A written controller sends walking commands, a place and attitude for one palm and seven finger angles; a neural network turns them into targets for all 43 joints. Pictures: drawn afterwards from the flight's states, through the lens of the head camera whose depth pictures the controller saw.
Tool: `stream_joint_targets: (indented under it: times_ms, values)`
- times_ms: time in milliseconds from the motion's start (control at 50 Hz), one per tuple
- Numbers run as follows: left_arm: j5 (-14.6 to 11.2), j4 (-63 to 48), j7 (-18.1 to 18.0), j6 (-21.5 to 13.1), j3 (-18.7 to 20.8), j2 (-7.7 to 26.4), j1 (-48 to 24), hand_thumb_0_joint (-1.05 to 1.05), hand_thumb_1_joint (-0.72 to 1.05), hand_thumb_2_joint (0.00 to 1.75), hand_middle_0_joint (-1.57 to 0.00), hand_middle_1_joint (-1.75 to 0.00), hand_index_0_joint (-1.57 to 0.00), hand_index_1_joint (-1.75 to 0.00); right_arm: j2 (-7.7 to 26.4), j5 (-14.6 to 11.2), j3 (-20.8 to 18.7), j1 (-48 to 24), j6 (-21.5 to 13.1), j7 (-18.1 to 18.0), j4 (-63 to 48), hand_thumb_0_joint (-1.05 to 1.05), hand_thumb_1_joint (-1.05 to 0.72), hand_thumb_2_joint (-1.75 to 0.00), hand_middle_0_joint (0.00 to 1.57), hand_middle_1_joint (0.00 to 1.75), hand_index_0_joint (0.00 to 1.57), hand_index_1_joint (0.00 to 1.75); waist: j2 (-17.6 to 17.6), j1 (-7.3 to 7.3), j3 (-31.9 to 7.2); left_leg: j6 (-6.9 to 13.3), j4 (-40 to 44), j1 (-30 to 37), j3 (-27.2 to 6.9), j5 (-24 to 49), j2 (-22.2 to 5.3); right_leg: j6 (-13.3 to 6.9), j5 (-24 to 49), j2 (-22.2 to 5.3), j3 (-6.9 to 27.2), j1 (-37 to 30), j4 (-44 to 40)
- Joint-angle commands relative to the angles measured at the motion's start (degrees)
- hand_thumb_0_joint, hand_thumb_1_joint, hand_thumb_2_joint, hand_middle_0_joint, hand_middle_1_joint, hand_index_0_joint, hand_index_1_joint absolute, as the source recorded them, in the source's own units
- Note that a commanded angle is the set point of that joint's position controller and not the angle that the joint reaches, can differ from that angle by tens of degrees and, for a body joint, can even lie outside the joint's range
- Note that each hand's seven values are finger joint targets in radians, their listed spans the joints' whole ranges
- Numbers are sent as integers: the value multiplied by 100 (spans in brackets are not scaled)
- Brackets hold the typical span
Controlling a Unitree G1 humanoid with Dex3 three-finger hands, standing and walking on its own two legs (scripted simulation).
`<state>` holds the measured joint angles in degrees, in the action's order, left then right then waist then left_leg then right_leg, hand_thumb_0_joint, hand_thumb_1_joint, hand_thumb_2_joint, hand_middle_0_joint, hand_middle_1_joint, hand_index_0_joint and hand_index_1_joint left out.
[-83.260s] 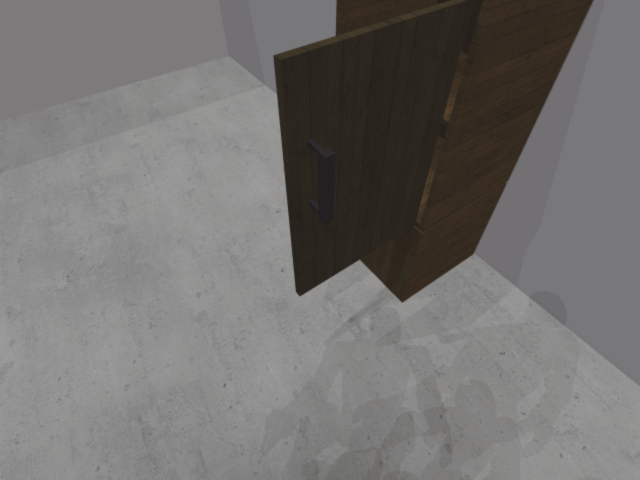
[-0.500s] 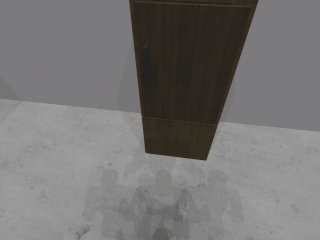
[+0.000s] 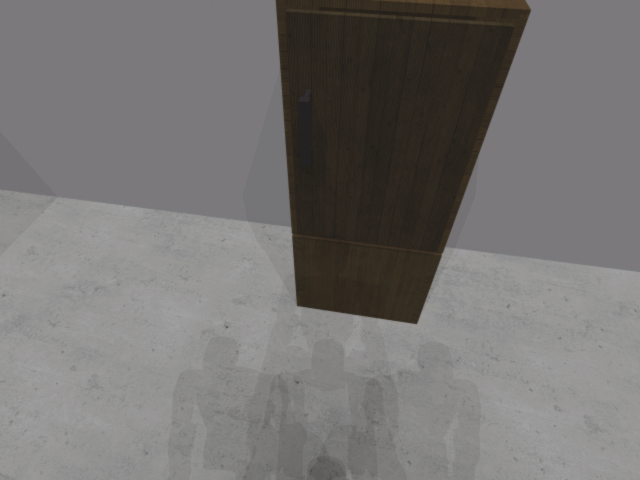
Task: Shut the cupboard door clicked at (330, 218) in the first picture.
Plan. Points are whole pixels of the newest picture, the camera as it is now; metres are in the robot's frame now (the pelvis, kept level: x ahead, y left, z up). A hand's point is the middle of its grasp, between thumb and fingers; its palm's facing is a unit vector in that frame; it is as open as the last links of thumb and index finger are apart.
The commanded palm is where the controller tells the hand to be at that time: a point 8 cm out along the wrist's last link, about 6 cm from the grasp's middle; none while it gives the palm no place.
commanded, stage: let the arm hang, fingers relaxed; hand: left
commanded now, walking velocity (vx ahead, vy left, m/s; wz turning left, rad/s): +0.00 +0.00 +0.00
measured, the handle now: (307, 128) +0.80 +0.08 +0.02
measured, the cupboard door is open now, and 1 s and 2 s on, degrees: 0 0 0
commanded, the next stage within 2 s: look to check the result in 0.36 s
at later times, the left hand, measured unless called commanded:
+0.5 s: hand out of the picture -0.03 +0.14 -0.18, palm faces +0.05 -0.99 -0.16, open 7.4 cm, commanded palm none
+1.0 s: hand out of the picture -0.02 +0.13 -0.18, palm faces +0.06 -0.99 -0.16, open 7.4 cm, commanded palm none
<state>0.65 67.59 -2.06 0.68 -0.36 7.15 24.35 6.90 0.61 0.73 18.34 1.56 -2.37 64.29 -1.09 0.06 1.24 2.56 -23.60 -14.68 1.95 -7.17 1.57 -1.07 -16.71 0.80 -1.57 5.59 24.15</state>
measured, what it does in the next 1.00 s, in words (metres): stands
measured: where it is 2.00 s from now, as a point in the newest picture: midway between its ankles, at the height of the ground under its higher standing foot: outside the picture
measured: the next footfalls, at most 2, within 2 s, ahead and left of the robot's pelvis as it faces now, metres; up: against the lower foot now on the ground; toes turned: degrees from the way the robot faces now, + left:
none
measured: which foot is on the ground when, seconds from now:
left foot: down 0.00-1.00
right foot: down 0.00-1.00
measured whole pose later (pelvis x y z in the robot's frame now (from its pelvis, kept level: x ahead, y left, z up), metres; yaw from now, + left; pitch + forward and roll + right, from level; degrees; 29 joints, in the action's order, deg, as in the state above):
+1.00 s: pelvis +0.03 -0.02 +0.00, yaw +0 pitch -2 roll +0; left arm 0.4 66.1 -2.6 -0.6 -0.3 5.9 20.7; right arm 7.7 0.5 0.7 16.5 0.7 -2.9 65.0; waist 0.1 0.0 1.7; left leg 0.6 -24.3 -12.7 1.0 -9.7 0.4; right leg -2.8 -18.0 2.2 -2.1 2.2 21.9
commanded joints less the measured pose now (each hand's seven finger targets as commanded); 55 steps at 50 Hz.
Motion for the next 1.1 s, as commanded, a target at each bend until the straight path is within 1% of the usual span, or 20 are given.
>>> stream_joint_targets:
  times_ms: [0, 60, 100, 120, 220, 300, 360, 400, 480, 500, 520, 680, 720, 760, 800, 880, 900, 920, 960, 1080]
  values:
    - [11, -98, -22, -55, 96, 392, 489, 0, 90, 90, -20, -30, -20, -30, 588, 12, -153, 367, -88, -35, -129, 0, -90, -90, 20, 30, 20, 30, 219, -28, 672, 55, 672, 131, -862, -988, -672, -201, -331, -491, 509, 1028, -659]
    - [13, -122, -28, -64, 99, 353, 482, 0, 90, 90, -20, -30, -20, -30, 523, 23, -144, 381, -83, -30, -109, 0, -90, -90, 20, 30, 20, 30, 188, -29, 740, 43, 590, 128, -802, -863, -630, -212, -358, -512, 522, 1119, -689]
    - [13, -145, -28, -63, 110, 350, 438, 0, 90, 90, -20, -30, -20, -30, 497, 24, -148, 413, -87, -31, -105, 0, -90, -90, 20, 30, 20, 30, 74, -38, 790, 38, 616, 80, -824, -912, -620, -212, -364, -497, 534, 1147, -673]
    - [18, -150, -31, -67, 117, 382, 462, 0, 90, 90, -20, -30, -20, -30, 518, 17, -150, 415, -86, -28, -119, 0, -90, -90, 20, 30, 20, 30, 90, -20, 751, 40, 593, 86, -821, -901, -627, -212, -378, -497, 532, 1134, -682]
    - [6, -202, -30, -94, 129, 386, 366, 0, 90, 90, -20, -30, -20, -30, 465, 19, -145, 455, -108, -28, -123, 0, -90, -90, 20, 30, 20, 30, 123, -42, 682, 9, 423, 178, -718, -539, -587, -230, -260, -544, 541, 1101, -722]
    - [-11, -217, -25, -94, 140, 371, 285, 0, 90, 90, -20, -30, -20, -30, 456, 26, -128, 445, -126, -40, -112, 0, -90, -90, 20, 30, 20, 30, -23, -46, 612, 11, 419, 204, -728, -404, -599, -234, -57, -545, 542, 968, -695]
    - [-13, -220, -28, -102, 136, 372, 274, 0, 90, 90, -20, -30, -20, -30, 444, 21, -134, 444, -121, -38, -120, 0, -90, -90, 20, 30, 20, 30, 122, -36, 664, 1, 344, 203, -690, -281, -586, -236, -43, -573, 553, 960, -757]
    - [-19, -221, -29, -110, 141, 356, 262, 0, 90, 90, -20, -30, -20, -30, 441, 24, -131, 455, -128, -45, -113, 0, -90, -90, 20, 30, 20, 30, 82, -44, 597, 3, 298, 278, -678, -128, -591, -242, 60, -581, 561, 920, -766]
    - [-28, -210, -36, -125, 135, 376, 247, 0, 90, 90, -20, -30, -20, -30, 451, 12, -121, 430, -142, -50, -88, 0, -90, -90, 20, 30, 20, 30, 146, -34, 478, 10, 224, 367, -647, 162, -617, -223, 331, -596, 550, 774, -767]
    - [-31, -210, -40, -125, 133, 365, 250, 0, 90, 90, -20, -30, -20, -30, 460, 12, -120, 417, -143, -53, -83, 0, -90, -90, 20, 30, 20, 30, 82, -43, 464, 7, 216, 416, -637, 202, -627, -226, 363, -599, 552, 766, -772]
    - [-25, -199, -47, -131, 137, 400, 260, 0, 90, 90, -20, -30, -20, -30, 477, -4, -121, 407, -142, -51, -90, 0, -90, -90, 20, 30, 20, 30, 148, -31, 477, 12, 206, 431, -648, 284, -637, -213, 421, -581, 543, 767, -766]
    - [-31, -176, -55, -126, 118, 376, 263, 0, 90, 90, -20, -30, -20, -30, 483, 5, -105, 350, -133, -56, -49, 0, -90, -90, 20, 30, 20, 30, 153, -45, 536, 8, 208, 454, -636, 290, -634, -205, 469, -597, 548, 705, -818]
    - [-26, -177, -61, -135, 119, 414, 304, 0, 90, 90, -20, -30, -20, -30, 516, -11, -110, 312, -142, -58, -68, 0, -90, -90, 20, 30, 20, 30, 190, -22, 420, 22, 165, 558, -628, 478, -656, -182, 680, -598, 529, 646, -790]
    - [-29, -183, -60, -139, 124, 388, 280, 0, 90, 90, -20, -30, -20, -30, 500, -4, -100, 296, -150, -65, -56, 0, -90, -90, 20, 30, 20, 30, 158, -28, 429, 14, 154, 533, -605, 529, -655, -164, 822, -605, 531, 574, -793]
    - [-27, -173, -64, -135, 116, 387, 283, 0, 90, 90, -20, -30, -20, -30, 501, -5, -100, 266, -145, -64, -43, 0, -90, -90, 20, 30, 20, 30, 179, -30, 516, 8, 175, 548, -600, 510, -659, -165, 802, -605, 512, 616, -805]
    - [-24, -174, -62, -130, 121, 386, 275, 0, 90, 90, -20, -30, -20, -30, 509, -1, -94, 240, -148, -68, -44, 0, -90, -90, 20, 30, 20, 30, 85, -26, 563, 11, 186, 546, -602, 574, -660, -165, 845, -600, 508, 592, -809]
    - [-25, -170, -62, -131, 122, 393, 295, 0, 90, 90, -20, -30, -20, -30, 513, -2, -90, 225, -151, -70, -38, 0, -90, -90, 20, 30, 20, 30, 99, -22, 517, 15, 180, 575, -601, 592, -660, -160, 885, -609, 508, 564, -812]
    - [-18, -171, -68, -137, 126, 408, 303, 0, 90, 90, -20, -30, -20, -30, 534, -14, -97, 217, -145, -71, -53, 0, -90, -90, 20, 30, 20, 30, 211, -15, 501, 17, 151, 598, -606, 609, -671, -146, 936, -599, 507, 567, -817]
    - [-24, -177, -64, -133, 119, 386, 273, 0, 90, 90, -20, -30, -20, -30, 525, -1, -88, 220, -147, -72, -43, 0, -90, -90, 20, 30, 20, 30, 156, -25, 557, 11, 175, 552, -606, 566, -658, -150, 902, -607, 525, 554, -835]
    - [-30, -176, -67, -132, 131, 401, 264, 0, 90, 90, -20, -30, -20, -30, 544, 4, -83, 207, -158, -82, -38, 0, -90, -90, 20, 30, 20, 30, 156, -13, 461, 9, 128, 598, -583, 703, -657, -143, 1146, -626, 479, 409, -806]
